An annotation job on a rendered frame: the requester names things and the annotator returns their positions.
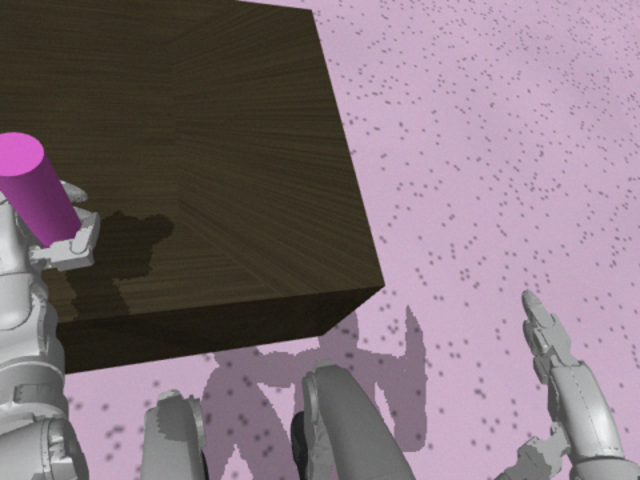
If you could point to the right robot hand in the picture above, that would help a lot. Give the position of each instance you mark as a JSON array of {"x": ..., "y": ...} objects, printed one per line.
[{"x": 583, "y": 425}]

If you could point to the left robot hand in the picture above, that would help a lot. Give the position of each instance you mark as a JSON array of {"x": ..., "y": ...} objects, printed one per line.
[{"x": 21, "y": 251}]

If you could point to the right robot foot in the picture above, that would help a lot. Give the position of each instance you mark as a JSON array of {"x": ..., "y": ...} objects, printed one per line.
[{"x": 299, "y": 445}]

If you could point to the left robot arm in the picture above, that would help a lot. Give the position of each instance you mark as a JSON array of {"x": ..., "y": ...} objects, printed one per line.
[{"x": 37, "y": 440}]

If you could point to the right robot arm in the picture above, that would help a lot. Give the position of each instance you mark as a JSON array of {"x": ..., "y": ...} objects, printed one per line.
[{"x": 604, "y": 468}]

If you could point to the can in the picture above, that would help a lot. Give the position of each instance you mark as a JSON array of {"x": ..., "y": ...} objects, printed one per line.
[{"x": 31, "y": 185}]

